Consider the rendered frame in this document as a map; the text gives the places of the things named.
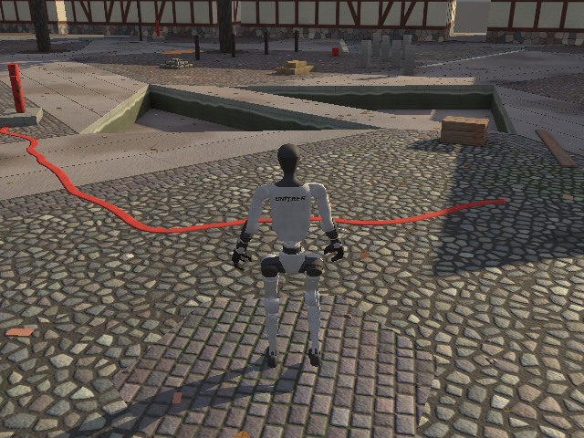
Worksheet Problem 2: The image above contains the right robot forearm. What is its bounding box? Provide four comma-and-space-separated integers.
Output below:
326, 218, 342, 248

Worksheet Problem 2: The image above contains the robot left hand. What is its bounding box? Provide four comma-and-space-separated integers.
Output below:
232, 250, 253, 271

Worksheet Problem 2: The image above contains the left robot shin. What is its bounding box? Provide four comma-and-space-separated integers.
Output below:
265, 298, 278, 356

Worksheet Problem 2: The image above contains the robot left foot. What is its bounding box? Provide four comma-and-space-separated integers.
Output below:
266, 345, 279, 368

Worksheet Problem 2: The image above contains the robot right hand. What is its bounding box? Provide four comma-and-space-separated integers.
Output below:
324, 244, 345, 262

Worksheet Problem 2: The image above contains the left robot forearm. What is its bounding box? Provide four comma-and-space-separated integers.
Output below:
235, 220, 254, 254

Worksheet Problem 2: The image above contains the robot right upper arm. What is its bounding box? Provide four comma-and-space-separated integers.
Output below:
309, 182, 335, 232

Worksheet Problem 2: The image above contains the robot left upper arm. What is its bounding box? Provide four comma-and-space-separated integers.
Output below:
245, 184, 271, 235

